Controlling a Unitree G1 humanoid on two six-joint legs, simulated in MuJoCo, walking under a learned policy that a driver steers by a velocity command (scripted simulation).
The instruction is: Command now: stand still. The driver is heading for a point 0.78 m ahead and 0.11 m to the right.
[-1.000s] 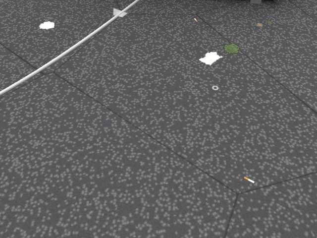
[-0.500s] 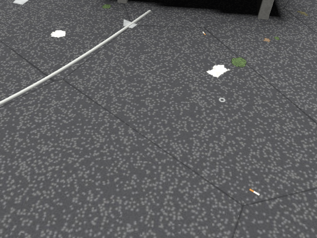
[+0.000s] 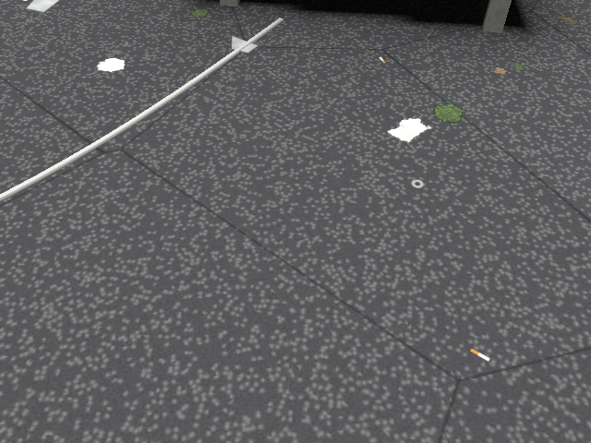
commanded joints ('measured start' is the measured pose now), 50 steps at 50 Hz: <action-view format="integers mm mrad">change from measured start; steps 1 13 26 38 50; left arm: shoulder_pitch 20 59 86 332 372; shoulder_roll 113 89 60 92 126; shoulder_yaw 16 7 3 19 22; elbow -22 -8 -23 -18 -54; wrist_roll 0 -1 -11 -9 -22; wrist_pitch -6 -5 -22 -138 -96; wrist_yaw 4 7 9 -56 -11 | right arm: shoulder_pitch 25 63 123 -3 -331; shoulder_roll -111 -94 -118 -75 -58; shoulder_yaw -18 -10 -23 -29 -18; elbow -22 17 33 -83 -229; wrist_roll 1 3 22 48 39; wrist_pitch -8 -7 -10 -118 -102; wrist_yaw -4 -9 -19 21 66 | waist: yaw -3 -5 -23 42 40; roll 12 4 63 -90 -107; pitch -13 -2 109 84 120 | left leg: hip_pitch -47 -59 -163 -729 -414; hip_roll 36 28 71 85 57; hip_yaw -25 -11 -106 -38 84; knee -98 -93 -150 719 81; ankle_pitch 165 149 -501 -79 292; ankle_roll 14 8 90 72 37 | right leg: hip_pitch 20 9 -162 323 175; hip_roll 4 10 61 -284 -201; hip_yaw -15 -19 -57 450 49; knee -53 -50 44 -292 -391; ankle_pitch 151 144 -382 -87 321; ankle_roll -21 -26 -79 -272 -213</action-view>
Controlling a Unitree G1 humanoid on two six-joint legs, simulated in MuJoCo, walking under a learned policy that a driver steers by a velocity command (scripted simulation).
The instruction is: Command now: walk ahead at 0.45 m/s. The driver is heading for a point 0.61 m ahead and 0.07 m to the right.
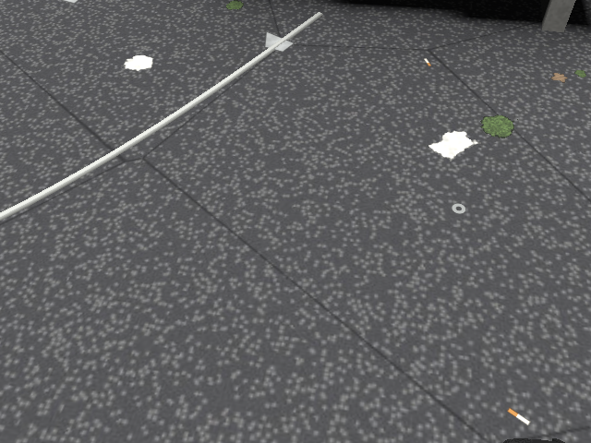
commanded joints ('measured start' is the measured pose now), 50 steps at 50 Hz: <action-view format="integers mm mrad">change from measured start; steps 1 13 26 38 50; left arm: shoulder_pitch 9 -112 -566 -334 -313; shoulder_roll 189 103 105 160 183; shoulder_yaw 43 50 40 65 56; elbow -33 -139 -305 -282 -189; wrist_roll -12 -15 -14 18 21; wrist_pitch -5 -14 -23 -14 15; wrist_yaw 9 2 -43 -51 -13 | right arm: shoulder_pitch -107 157 401 282 137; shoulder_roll -72 -70 -162 -149 -81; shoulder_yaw -11 -30 -50 -44 -40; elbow -96 36 126 46 15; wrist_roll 3 -34 -15 -17 -28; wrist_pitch -14 -28 1 -23 45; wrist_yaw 9 11 -45 -47 -63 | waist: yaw -65 -63 -171 -92 -85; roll -135 50 14 -40 -104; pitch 126 -21 73 -115 -97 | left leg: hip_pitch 79 394 630 49 226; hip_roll -28 150 173 55 12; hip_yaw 3 -259 -81 -98 -75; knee -93 -505 -512 587 -8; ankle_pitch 35 -79 26 -361 -14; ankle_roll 32 206 169 -13 -54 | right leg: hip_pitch -117 -659 -806 -229 -292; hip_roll -261 -169 -112 -263 -185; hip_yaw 92 84 9 255 80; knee -36 1031 402 161 123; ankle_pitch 492 61 420 803 767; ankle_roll -132 -32 -4 -237 -183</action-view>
